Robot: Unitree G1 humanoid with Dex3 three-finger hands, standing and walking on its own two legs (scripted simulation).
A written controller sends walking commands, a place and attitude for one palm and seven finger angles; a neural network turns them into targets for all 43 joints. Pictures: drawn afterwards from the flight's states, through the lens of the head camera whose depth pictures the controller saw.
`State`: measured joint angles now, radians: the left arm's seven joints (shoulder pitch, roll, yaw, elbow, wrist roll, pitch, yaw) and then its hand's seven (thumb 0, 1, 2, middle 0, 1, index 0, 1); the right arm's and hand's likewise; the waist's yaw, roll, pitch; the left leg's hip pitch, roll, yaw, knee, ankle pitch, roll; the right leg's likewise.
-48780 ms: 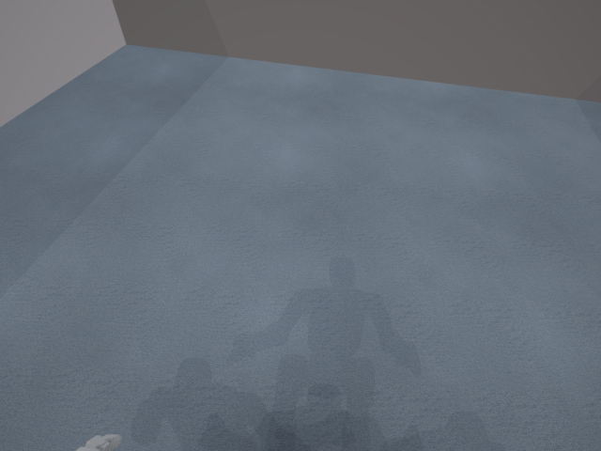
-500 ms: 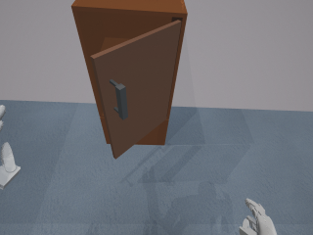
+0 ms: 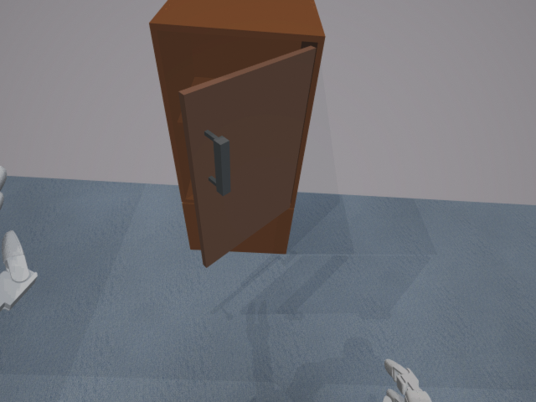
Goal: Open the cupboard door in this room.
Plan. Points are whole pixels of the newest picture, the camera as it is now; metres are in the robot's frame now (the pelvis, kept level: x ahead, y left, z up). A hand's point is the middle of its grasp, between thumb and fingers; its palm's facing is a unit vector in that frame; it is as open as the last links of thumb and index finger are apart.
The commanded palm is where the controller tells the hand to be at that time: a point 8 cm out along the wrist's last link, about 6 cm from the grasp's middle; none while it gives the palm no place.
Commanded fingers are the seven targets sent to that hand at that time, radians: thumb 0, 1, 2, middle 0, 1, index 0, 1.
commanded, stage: let the arm hang, fingers relaxed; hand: left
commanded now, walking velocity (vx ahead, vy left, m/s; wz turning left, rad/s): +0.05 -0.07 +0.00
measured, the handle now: (216, 163) +0.61 +0.13 +0.00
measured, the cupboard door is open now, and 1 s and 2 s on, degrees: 46 46 46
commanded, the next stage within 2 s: look to check the result in 1.20 s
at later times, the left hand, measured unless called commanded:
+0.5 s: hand out of the picture +0.03 +0.19 -0.17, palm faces +0.12 -0.97 -0.21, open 6.9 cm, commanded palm none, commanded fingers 0.00 0.90 0.90 -0.20 -0.30 -0.20 -0.30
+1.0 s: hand out of the picture +0.03 +0.21 -0.16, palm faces +0.08 -0.97 -0.22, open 7.4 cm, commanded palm none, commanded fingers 0.00 0.90 0.90 -0.20 -0.30 -0.20 -0.30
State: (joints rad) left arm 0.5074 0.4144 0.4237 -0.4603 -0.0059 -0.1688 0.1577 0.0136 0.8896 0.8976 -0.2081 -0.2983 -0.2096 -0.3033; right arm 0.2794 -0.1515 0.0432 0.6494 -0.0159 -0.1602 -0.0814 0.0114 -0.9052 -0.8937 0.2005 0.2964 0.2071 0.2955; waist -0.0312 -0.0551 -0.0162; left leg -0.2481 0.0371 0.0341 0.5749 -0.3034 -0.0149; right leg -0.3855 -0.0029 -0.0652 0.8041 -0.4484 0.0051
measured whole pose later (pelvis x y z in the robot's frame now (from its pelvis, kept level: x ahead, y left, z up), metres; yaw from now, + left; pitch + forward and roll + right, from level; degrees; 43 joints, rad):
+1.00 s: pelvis +0.01 +0.03 +0.02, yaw +4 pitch -2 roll +0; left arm 0.20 0.16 0.01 1.13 0.01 0.00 0.02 0.00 0.91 0.90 -0.20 -0.30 -0.20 -0.30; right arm 0.24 -0.17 0.00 1.13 -0.03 0.01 -0.02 0.00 -0.92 -0.89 0.20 0.30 0.20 0.29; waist -0.01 0.02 0.05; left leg -0.16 0.01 0.09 0.38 -0.19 0.01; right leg -0.19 -0.04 -0.08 0.40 -0.18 0.00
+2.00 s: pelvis +0.02 +0.02 +0.02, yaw +2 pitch -1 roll +0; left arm 0.16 0.23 0.03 1.12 0.01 0.01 0.02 0.00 0.91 0.90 -0.20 -0.30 -0.20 -0.30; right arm 0.16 -0.24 -0.01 1.12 -0.03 0.01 -0.03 0.00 -0.91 -0.89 0.20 0.30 0.20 0.29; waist 0.00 0.02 0.05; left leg -0.14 0.04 0.10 0.37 -0.21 -0.01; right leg -0.17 -0.01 -0.06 0.38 -0.18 -0.01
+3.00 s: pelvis +0.00 +0.02 +0.00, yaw -32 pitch -1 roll +0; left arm 0.15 0.27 0.08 0.87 0.03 0.05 -0.01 0.00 0.91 0.90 -0.20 -0.30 -0.20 -0.30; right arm 0.16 -0.26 -0.05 0.90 -0.01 0.05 -0.03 0.01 -0.91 -0.89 0.20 0.30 0.21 0.30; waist 0.00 0.00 0.13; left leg -0.41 0.08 0.04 0.99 -0.54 -0.05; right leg -0.34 0.02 0.08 0.62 -0.27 0.01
